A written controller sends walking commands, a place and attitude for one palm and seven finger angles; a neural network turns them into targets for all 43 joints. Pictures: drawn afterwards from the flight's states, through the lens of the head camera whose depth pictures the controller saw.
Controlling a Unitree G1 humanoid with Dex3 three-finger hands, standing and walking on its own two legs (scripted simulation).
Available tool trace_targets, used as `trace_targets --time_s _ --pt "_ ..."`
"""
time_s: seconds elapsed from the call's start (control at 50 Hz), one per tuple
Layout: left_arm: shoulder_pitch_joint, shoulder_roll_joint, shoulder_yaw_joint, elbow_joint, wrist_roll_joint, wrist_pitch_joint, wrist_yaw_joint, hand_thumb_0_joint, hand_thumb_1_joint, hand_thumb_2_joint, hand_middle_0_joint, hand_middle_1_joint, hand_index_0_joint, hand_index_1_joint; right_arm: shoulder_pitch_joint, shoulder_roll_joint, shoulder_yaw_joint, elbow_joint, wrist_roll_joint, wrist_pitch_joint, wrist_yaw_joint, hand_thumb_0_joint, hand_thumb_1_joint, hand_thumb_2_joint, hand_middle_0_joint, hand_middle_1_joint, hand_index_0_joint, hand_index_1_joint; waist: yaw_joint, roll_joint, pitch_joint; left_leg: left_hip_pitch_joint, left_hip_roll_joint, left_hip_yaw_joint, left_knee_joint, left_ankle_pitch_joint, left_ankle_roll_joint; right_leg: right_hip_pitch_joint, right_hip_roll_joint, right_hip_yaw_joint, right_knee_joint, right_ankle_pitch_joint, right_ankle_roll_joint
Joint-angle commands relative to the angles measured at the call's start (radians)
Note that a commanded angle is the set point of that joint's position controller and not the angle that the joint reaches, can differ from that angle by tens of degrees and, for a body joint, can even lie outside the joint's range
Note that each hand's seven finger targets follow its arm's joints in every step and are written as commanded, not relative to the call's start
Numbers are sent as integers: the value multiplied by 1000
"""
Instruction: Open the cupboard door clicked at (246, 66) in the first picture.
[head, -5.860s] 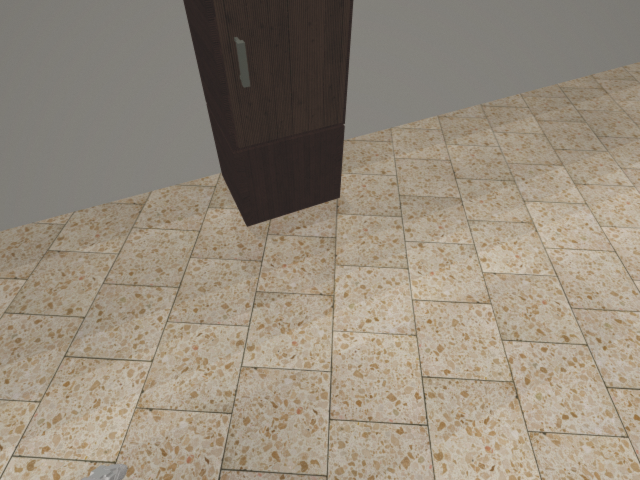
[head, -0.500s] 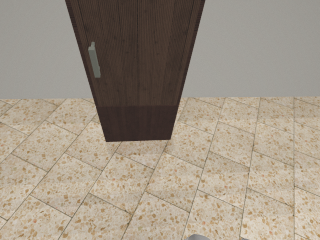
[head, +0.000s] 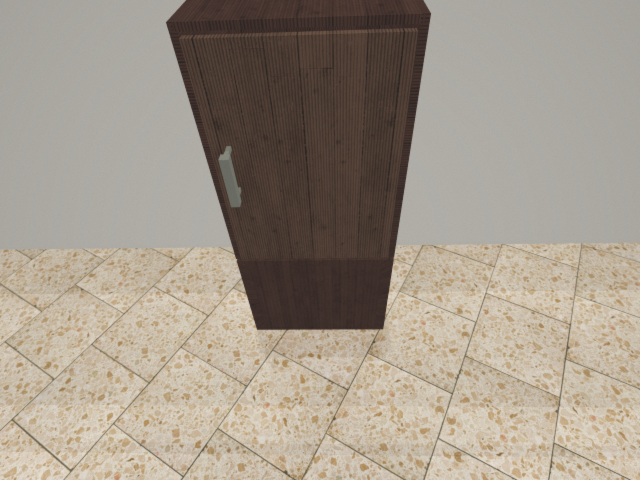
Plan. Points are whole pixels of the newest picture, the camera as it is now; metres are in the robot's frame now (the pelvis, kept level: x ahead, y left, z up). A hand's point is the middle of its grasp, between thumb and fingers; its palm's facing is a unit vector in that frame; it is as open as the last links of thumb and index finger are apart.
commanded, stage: take the last steps up to it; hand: left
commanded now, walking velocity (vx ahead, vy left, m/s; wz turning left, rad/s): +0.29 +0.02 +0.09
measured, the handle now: (232, 176) +0.73 +0.25 -0.04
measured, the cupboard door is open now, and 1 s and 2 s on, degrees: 0 0 0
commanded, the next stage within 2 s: come to a stop and stand still in 0.52 s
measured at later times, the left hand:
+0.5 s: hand out of the picture +0.06 +0.24 -0.18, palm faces +0.08 -0.98 -0.15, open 7.4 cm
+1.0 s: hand (202, 410) +0.27 +0.23 -0.18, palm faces +0.05 -0.98 -0.20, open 7.3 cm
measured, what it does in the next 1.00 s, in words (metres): walks ahead: left foot, then right foot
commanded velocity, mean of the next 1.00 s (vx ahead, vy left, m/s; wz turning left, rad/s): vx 0.06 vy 0.01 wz -0.01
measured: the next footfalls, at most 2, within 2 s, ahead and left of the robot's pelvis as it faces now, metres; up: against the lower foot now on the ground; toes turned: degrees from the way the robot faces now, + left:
left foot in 0.32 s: +0.19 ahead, +0.18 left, +0.00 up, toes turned +7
right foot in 0.76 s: +0.30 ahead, -0.06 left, +0.00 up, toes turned -6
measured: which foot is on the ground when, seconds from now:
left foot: up 0.00-0.30, down 0.32-1.00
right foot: down 0.00-0.34, up 0.36-0.74, down 0.76-1.00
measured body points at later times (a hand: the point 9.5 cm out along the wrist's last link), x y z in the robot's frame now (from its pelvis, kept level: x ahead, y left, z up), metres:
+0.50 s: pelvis +0.12 +0.08 +0.00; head +0.13 +0.09 +0.45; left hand +0.06 +0.29 -0.17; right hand +0.20 -0.16 -0.14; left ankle +0.14 +0.16 -0.74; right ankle +0.09 -0.05 -0.67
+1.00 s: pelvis +0.18 +0.06 -0.01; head +0.21 +0.05 +0.44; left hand +0.26 +0.28 -0.16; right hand +0.15 -0.16 -0.18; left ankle +0.14 +0.17 -0.73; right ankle +0.26 -0.06 -0.74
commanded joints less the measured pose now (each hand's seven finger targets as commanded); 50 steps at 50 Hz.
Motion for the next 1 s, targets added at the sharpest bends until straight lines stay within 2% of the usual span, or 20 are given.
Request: trace_targets --time_s 0.0,0.1,0.2,0.24,0.26,0.28,0.3,0.32,0.34,0.38,0.44,0.5,0.62,0.7,0.74,0.76,0.8,0.84,0.92,0.98 --pt "88 124 24 -1 -5 -31 7 0 900 900 -200 -300 -200 -300 -37 -34 -17 -65 2 -31 8 0 -900 -900 200 300 200 300 13 -162 139 -190 83 -1 85 147 -32 -13 -248 175 -317 -23 -62" --pt "190 124 19 70 0 -42 8 0 900 900 -200 -300 -200 -300 -112 -12 -8 -80 7 -39 13 0 -900 -900 200 300 200 300 39 -187 137 -207 101 50 -70 159 -41 59 -255 136 -294 172 -88" --pt "224 146 24 120 4 -33 12 0 900 900 -200 -300 -200 -300 -175 16 8 -90 14 -60 17 0 -900 -900 200 300 200 300 56 -211 125 -62 77 108 -280 113 -17 53 -261 105 -217 292 -89" --pt "210 144 29 126 2 -23 12 0 900 900 -200 -300 -200 -300 -124 6 8 -72 14 -69 11 0 -900 -900 200 300 200 300 26 -208 113 81 53 131 -378 126 -2 -2 -241 87 -154 268 -75" --pt "185 145 31 126 -2 -20 12 0 900 900 -200 -300 -200 -300 -28 -10 5 -41 11 -77 2 0 -900 -900 200 300 200 300 -23 -177 71 219 32 150 -468 172 1 -37 -207 51 -51 298 -55" --pt "200 111 25 128 -6 -17 10 0 900 900 -200 -300 -200 -300 89 -62 -6 3 7 -88 -10 0 -900 -900 200 300 200 300 -64 -64 -6 424 72 107 -530 197 17 -107 -164 15 152 307 -29" --pt "245 54 18 115 -15 -16 5 0 900 900 -200 -300 -200 -300 211 -170 -30 31 -2 -96 -25 0 -900 -900 200 300 200 300 -90 178 -128 623 322 -196 -556 297 92 -297 -55 -59 412 -27 18" --pt "181 50 10 74 -12 -16 4 0 900 900 -200 -300 -200 -300 275 -216 -35 39 10 -84 -34 0 -900 -900 200 300 200 300 -105 203 -116 601 442 -346 -656 335 167 -405 -9 -14 616 -313 22" --pt "141 48 12 76 -10 -8 10 0 900 900 -200 -300 -200 -300 232 -188 -29 48 10 -86 -46 0 -900 -900 200 300 200 300 -100 189 -101 547 449 -338 -695 299 168 -448 -42 55 726 -290 12" --pt "76 54 25 87 -5 -4 -4 0 900 900 -200 -300 -200 -300 91 -81 -1 13 12 -92 -47 0 -900 -900 200 300 200 300 -51 87 65 313 379 -194 -736 300 152 -432 -107 78 752 -140 16" --pt "138 14 24 109 2 20 -11 0 900 900 -200 -300 -200 -300 35 -27 10 -7 14 -109 -50 0 -900 -900 200 300 200 300 7 51 56 200 311 -55 -774 333 133 -333 -109 68 666 -47 36" --pt "111 17 25 84 3 36 -13 0 900 900 -200 -300 -200 -300 27 -34 9 -11 14 -106 -48 0 -900 -900 200 300 200 300 20 51 86 190 299 -26 -806 279 151 -361 -106 62 578 5 46" --pt "-51 36 20 13 -2 36 -10 0 900 900 -200 -300 -200 -300 63 -46 2 9 6 -95 -46 0 -900 -900 200 300 200 300 2 54 117 227 301 -16 -760 411 159 -314 -90 43 310 23 54" --pt "11 55 14 41 -5 30 7 0 900 900 -200 -300 -200 -300 43 -36 11 27 11 -77 -54 0 -900 -900 200 300 200 300 44 11 69 199 221 54 -579 484 73 -62 -54 17 14 218 58" --pt "30 146 16 52 -6 14 18 0 900 900 -200 -300 -200 -300 96 18 20 39 25 -72 -47 0 -900 -900 200 300 200 300 24 -129 20 104 124 76 -511 174 -7 80 -204 193 -22 621 4" --pt "7 178 18 42 -11 18 19 0 900 900 -200 -300 -200 -300 124 28 17 46 29 -60 -40 0 -900 -900 200 300 200 300 4 -116 34 100 78 82 -507 21 -22 59 -269 191 -14 712 -36" --pt "-16 198 32 31 -15 14 27 0 900 900 -200 -300 -200 -300 148 17 10 57 26 -27 -47 0 -900 -900 200 300 200 300 8 -304 -63 176 59 101 -364 -99 -41 14 -317 261 -76 708 -125" --pt "-59 184 35 23 -11 24 35 0 900 900 -200 -300 -200 -300 137 24 8 54 28 -20 -50 0 -900 -900 200 300 200 300 5 -225 -54 144 64 64 -282 -140 -39 6 -326 253 -64 735 -164" --pt "-99 185 54 7 -2 40 41 0 900 900 -200 -300 -200 -300 130 38 1 40 27 -10 -49 0 -900 -900 200 300 200 300 7 -160 -77 135 44 57 -284 -96 -45 -2 -310 226 -56 643 -163" --pt "-141 167 59 -13 -5 55 38 0 900 900 -200 -300 -200 -300 180 45 0 42 23 -13 -48 0 -900 -900 200 300 200 300 -26 -187 -65 255 46 74 -467 70 -38 -148 -257 197 -47 322 -98"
